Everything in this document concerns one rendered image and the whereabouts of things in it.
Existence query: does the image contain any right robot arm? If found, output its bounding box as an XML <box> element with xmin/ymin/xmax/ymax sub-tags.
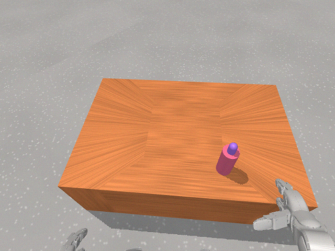
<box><xmin>290</xmin><ymin>210</ymin><xmax>335</xmax><ymax>251</ymax></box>

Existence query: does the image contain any right robot hand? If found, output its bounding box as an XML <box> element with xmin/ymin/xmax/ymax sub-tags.
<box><xmin>253</xmin><ymin>179</ymin><xmax>309</xmax><ymax>231</ymax></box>

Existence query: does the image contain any bottle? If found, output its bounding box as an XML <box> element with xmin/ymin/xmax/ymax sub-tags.
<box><xmin>216</xmin><ymin>142</ymin><xmax>240</xmax><ymax>176</ymax></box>

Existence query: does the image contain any left robot hand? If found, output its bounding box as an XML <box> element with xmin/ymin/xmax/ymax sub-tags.
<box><xmin>58</xmin><ymin>228</ymin><xmax>87</xmax><ymax>251</ymax></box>

